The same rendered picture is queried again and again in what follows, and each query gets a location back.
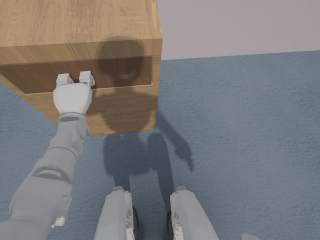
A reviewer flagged left robot upper arm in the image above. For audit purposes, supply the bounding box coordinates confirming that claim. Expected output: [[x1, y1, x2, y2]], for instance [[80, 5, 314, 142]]
[[0, 176, 73, 240]]

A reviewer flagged cabinet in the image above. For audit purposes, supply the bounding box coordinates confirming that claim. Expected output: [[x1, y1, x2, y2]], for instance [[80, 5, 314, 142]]
[[0, 0, 163, 137]]

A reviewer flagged robot left hand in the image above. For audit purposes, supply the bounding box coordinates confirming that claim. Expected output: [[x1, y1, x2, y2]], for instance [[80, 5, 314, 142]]
[[53, 70, 95, 137]]

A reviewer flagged drawer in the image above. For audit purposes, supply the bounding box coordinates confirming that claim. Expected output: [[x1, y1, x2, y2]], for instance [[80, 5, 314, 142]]
[[0, 55, 152, 94]]

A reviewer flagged robot right thigh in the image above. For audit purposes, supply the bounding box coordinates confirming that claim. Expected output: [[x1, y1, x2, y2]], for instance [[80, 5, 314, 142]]
[[170, 190, 219, 240]]

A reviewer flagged robot left thigh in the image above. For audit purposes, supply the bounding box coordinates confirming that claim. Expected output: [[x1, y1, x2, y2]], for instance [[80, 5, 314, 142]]
[[94, 190, 133, 240]]

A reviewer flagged robot thigh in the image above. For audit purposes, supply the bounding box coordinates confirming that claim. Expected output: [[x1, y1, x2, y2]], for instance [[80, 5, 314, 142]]
[[170, 190, 219, 240], [94, 190, 133, 240]]

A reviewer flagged left robot forearm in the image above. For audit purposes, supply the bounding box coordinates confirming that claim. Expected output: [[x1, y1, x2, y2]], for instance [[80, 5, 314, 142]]
[[9, 113, 87, 219]]

